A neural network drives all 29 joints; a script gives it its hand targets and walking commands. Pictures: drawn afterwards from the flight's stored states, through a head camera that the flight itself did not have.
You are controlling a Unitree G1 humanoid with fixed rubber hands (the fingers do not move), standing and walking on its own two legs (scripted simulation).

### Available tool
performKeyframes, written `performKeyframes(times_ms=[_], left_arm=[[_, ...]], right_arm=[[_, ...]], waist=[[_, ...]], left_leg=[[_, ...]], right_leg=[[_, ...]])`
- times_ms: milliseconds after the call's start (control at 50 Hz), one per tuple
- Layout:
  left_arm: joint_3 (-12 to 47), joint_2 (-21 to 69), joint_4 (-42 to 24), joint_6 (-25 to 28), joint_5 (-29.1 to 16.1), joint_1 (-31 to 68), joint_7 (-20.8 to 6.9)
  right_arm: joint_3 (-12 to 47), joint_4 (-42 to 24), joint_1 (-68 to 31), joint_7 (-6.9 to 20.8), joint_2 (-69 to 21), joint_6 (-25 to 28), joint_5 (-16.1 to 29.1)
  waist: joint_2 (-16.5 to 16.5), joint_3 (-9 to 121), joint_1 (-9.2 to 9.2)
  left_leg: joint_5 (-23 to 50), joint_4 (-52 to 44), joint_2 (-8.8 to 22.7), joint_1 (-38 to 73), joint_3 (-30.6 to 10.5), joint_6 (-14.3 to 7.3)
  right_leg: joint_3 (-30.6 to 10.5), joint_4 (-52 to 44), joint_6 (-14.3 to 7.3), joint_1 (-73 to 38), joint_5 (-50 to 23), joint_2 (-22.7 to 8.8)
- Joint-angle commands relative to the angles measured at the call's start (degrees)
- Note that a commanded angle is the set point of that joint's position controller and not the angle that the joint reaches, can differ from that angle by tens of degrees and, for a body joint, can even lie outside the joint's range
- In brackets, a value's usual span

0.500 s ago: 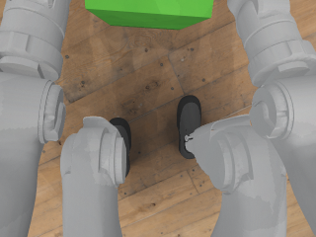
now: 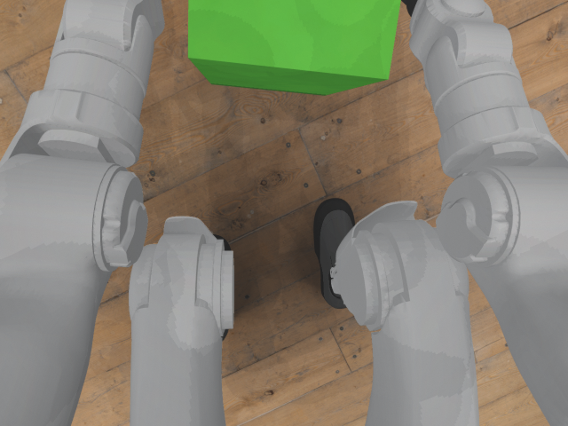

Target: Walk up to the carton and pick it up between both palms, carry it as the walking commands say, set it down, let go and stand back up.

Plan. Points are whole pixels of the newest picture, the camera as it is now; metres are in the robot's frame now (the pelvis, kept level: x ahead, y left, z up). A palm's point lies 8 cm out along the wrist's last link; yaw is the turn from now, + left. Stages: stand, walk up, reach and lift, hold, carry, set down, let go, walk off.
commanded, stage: reach and lift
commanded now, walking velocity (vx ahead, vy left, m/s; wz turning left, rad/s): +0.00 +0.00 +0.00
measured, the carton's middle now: out of the picture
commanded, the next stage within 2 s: none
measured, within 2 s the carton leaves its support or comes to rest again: leaves its support in 0.36 s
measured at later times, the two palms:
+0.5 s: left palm out of the picture +0.57 +0.10 -0.16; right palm out of the picture +0.54 -0.17 -0.16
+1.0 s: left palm out of the picture +0.57 +0.08 -0.11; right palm out of the picture +0.53 -0.19 -0.11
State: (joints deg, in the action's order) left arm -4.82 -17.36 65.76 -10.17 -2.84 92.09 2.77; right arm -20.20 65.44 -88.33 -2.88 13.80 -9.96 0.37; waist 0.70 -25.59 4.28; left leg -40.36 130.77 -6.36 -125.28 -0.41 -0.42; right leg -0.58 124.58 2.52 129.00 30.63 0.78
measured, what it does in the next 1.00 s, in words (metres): stands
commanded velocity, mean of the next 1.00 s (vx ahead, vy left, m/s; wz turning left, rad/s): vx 0.00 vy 0.00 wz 0.00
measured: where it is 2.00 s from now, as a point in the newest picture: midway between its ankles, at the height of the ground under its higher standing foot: (275, 287)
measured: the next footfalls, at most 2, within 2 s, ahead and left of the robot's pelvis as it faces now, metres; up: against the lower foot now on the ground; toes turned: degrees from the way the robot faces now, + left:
none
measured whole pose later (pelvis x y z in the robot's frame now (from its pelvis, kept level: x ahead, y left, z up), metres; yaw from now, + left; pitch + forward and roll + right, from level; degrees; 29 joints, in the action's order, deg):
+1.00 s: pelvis -0.02 -0.01 +0.04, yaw +1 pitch +31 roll +0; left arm -16.1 -12.2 50.5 -18.9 5.0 91.8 7.1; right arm -22.8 44.0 -86.8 -10.6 8.7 -20.9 -1.5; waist -0.1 -29.9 4.7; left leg -37.8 122.9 -5.4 -116.3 0.0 0.6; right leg -3.0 117.9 3.2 121.2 27.9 4.3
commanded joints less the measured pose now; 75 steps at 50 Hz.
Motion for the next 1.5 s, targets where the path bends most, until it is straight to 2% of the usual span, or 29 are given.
performKeyframes(times_ms=[0,40,180,200,220,260,440,480,500,520,560,580,620,660,700,720,760,820,920,940,960,1040,1060,1080,1100,1200,1280,1340,1480], left_arm=[[11.7,55.5,-10.5,1.5,-3.2,24.6,-13.8],[11.4,53.1,-12.3,2.0,-2.4,25.6,-13.3],[9.1,54.0,-10.0,1.5,-1.3,26.0,-12.4],[8.7,55.3,-7.4,0.8,-0.2,24.3,-12.7],[9.9,55.1,-10.5,1.5,-1.8,26.1,-12.3],[10.4,54.7,-13.2,1.9,-2.4,26.7,-12.4],[11.9,60.5,-13.9,0.0,-4.2,32.5,-12.1],[16.3,63.1,-18.2,-0.8,-5.6,32.3,-11.7],[15.6,64.3,-17.3,-1.5,-5.4,31.6,-11.8],[11.9,61.8,-13.5,-2.1,-2.9,31.5,-12.0],[11.4,63.3,-16.6,-2.6,-3.4,29.7,-13.1],[11.5,66.0,-15.3,-3.7,-2.8,27.2,-13.1],[9.9,64.6,-14.4,-4.6,-2.1,31.0,-13.1],[14.5,68.4,-21.8,-5.1,-4.1,31.7,-12.8],[11.7,65.8,-17.3,-5.9,-2.1,32.3,-12.3],[11.0,64.9,-16.9,-6.0,-1.4,31.7,-12.4],[11.4,66.8,-19.6,-6.7,-2.5,32.6,-12.7],[10.7,64.9,-21.3,-6.5,-0.4,33.1,-12.7],[10.4,64.5,-22.6,-7.5,-0.7,34.2,-12.9],[10.7,65.1,-22.4,-7.3,-0.4,34.5,-13.2],[9.6,64.8,-20.1,-7.3,0.8,32.0,-13.5],[7.6,65.8,-16.9,-8.9,2.2,29.0,-14.8],[7.9,66.3,-17.0,-8.4,1.8,28.7,-15.4],[8.9,67.7,-20.7,-8.5,1.3,28.3,-15.8],[12.9,68.4,-25.4,-8.5,-1.2,31.3,-15.7],[10.6,65.3,-20.8,-9.4,1.1,31.0,-15.9],[13.6,70.0,-26.8,-10.2,-2.3,31.2,-15.2],[13.9,70.0,-24.7,-11.2,-0.6,30.4,-14.6],[11.8,74.1,-22.0,-12.3,0.4,28.5,-14.3]], right_arm=[[10.8,-11.8,-23.0,13.0,-51.8,1.9,4.8],[12.6,-11.1,-23.3,13.4,-54.6,1.4,5.9],[13.2,-12.3,-28.1,13.4,-53.7,1.5,7.3],[14.2,-14.5,-30.2,13.2,-51.2,2.1,7.8],[15.7,-16.8,-31.6,12.8,-52.2,2.2,8.7],[16.8,-16.2,-31.8,12.4,-54.7,2.0,10.1],[15.3,-17.8,-34.7,10.6,-53.5,0.3,7.5],[18.1,-22.2,-34.0,10.5,-57.2,-0.6,9.1],[17.7,-22.4,-34.0,10.6,-56.9,-1.3,7.9],[15.0,-17.2,-33.3,11.5,-57.3,-2.2,6.5],[17.0,-21.5,-33.6,11.8,-60.7,-3.6,6.0],[17.2,-24.7,-34.8,11.8,-58.0,-3.4,6.2],[16.6,-22.4,-36.9,12.1,-58.0,-4.4,5.4],[20.6,-31.9,-40.0,11.8,-60.8,-4.6,8.7],[18.6,-28.4,-40.0,12.3,-58.9,-5.1,7.1],[19.6,-27.8,-40.7,12.5,-61.1,-5.9,7.5],[20.5,-29.8,-41.6,12.4,-61.0,-6.6,8.3],[19.9,-25.8,-35.4,12.9,-64.8,-7.7,6.5],[26.9,-34.3,-45.4,12.0,-65.5,-7.9,10.3],[24.0,-29.5,-40.9,11.8,-64.7,-8.4,7.9],[22.5,-28.2,-38.9,11.8,-66.6,-8.7,6.0],[24.2,-28.9,-40.5,11.3,-65.5,-9.2,6.1],[22.0,-26.8,-37.3,11.0,-65.5,-9.3,4.6],[25.5,-32.5,-40.5,10.6,-66.3,-8.9,5.9],[26.9,-35.7,-39.7,10.3,-66.5,-8.9,7.1],[23.1,-27.8,-36.1,10.9,-68.0,-10.7,4.9],[28.7,-38.1,-42.3,10.3,-66.9,-11.1,7.0],[27.5,-38.7,-42.9,10.4,-66.0,-11.0,6.9],[26.4,-39.0,-44.4,11.1,-62.9,-11.6,3.9]], waist=[[-10.8,61.8,3.45],[-8.0,59.2,1.23],[-7.5,59.9,0.05],[-10.1,60.2,0.77],[-10.6,65.6,-1.35],[-5.9,67.3,-0.32],[-8.3,78.3,4.29],[-10.2,89.4,3.53],[-8.8,89.4,4.88],[-9.6,82.1,2.78],[-4.8,85.7,3.06],[-6.6,90.2,4.26],[-6.9,87.8,1.98],[-8.6,101.0,2.42],[-7.8,98.5,2.70],[-6.9,97.5,0.47],[-5.2,100.3,2.50],[-4.3,99.4,0.14],[-2.4,108.1,-3.78],[-3.0,103.8,-0.83],[-0.1,101.2,-1.49],[-0.9,102.7,-2.83],[0.4,98.8,-0.10],[0.2,106.0,-1.93],[-1.6,113.2,-0.50],[-3.2,106.1,-0.72],[-0.2,119.0,0.50],[-4.4,117.3,-0.60],[-4.5,116.6,3.12]], left_leg=[[29.1,-12.5,-2.5,23.2,-1.1,0.6],[28.5,-12.6,-2.4,19.9,-0.3,0.1],[25.4,-13.7,-1.9,22.0,-1.2,-1.2],[24.0,-13.0,-1.7,22.6,-0.5,-0.7],[26.2,-12.9,-2.2,23.4,0.2,-0.8],[24.9,-13.0,-2.3,20.6,1.2,-0.8],[25.2,-12.7,-1.9,25.5,0.7,0.2],[28.8,-13.4,-2.1,32.9,1.2,0.1],[28.4,-14.5,-2.0,34.2,0.8,0.5],[23.8,-14.7,-1.8,29.4,1.3,0.1],[24.0,-14.9,-2.6,29.0,1.9,-0.3],[25.1,-14.8,-2.2,32.2,0.9,-0.1],[21.0,-15.7,-2.4,29.6,2.3,0.0],[28.6,-16.3,-2.8,38.8,1.4,-0.1],[23.7,-17.2,-2.1,37.1,1.4,0.4],[24.2,-17.3,-2.5,37.4,2.2,0.3],[24.4,-17.3,-2.6,38.2,1.4,-0.4],[23.2,-18.4,-2.4,35.2,3.5,0.2],[24.9,-19.0,-2.6,38.2,4.1,-0.7],[23.6,-19.4,-2.5,34.7,3.7,-0.4],[21.7,-19.9,-2.7,31.0,4.1,-0.3],[20.1,-20.3,-2.4,30.3,5.1,-0.1],[20.1,-20.7,-2.6,27.2,4.4,-0.2],[23.0,-19.9,-2.9,30.1,5.3,0.0],[25.1,-20.1,-3.1,33.4,5.5,0.2],[20.6,-22.7,-2.9,31.9,5.0,0.3],[25.8,-23.6,-3.7,36.7,4.9,0.5],[24.8,-25.5,-3.6,40.4,3.6,0.7],[21.3,-27.6,-3.7,43.5,3.2,1.2]], right_leg=[[4.2,-1.5,-3.3,-31.8,-25.3,6.0],[3.5,-2.1,-3.0,-33.0,-26.3,6.1],[4.3,-2.2,-3.0,-28.5,-21.0,5.8],[4.3,-3.1,-3.2,-28.9,-20.4,5.7],[3.7,-2.3,-3.1,-32.1,-22.8,5.8],[4.0,-3.0,-2.8,-38.3,-24.7,6.2],[4.7,-3.8,-3.0,-40.2,-24.9,5.5],[5.2,-3.3,-2.8,-44.5,-27.5,5.6],[6.5,-4.3,-2.6,-43.1,-26.0,5.8],[5.5,-5.2,-2.8,-39.0,-21.7,5.8],[5.9,-5.8,-2.3,-44.9,-23.8,6.1],[6.7,-5.3,-2.0,-46.3,-24.1,6.1],[6.0,-6.5,-2.3,-42.9,-19.8,5.7],[6.6,-6.4,-2.2,-47.9,-26.0,6.8],[7.5,-7.0,-2.0,-45.7,-21.3,6.2],[7.2,-7.9,-1.6,-44.5,-21.3,6.1],[7.8,-7.6,-1.4,-47.8,-21.8,6.5],[7.0,-9.4,-1.3,-48.6,-22.3,6.7],[6.3,-10.7,-0.2,-56.7,-24.6,6.6],[6.7,-9.8,-0.6,-54.6,-24.1,6.8],[6.4,-10.6,-0.7,-54.5,-23.0,7.1],[5.2,-12.8,-0.5,-58.6,-22.3,6.5],[6.0,-11.9,-0.7,-57.2,-23.7,7.1],[5.5,-12.3,-0.1,-61.5,-25.5,7.3],[5.5,-11.7,-0.5,-66.0,-29.2,7.4],[5.4,-14.5,-0.8,-58.9,-23.7,7.1],[5.7,-15.4,-0.5,-67.9,-28.5,7.2],[5.6,-16.5,-0.6,-62.8,-25.7,7.3],[7.2,-19.9,-0.8,-59.5,-19.8,6.7]])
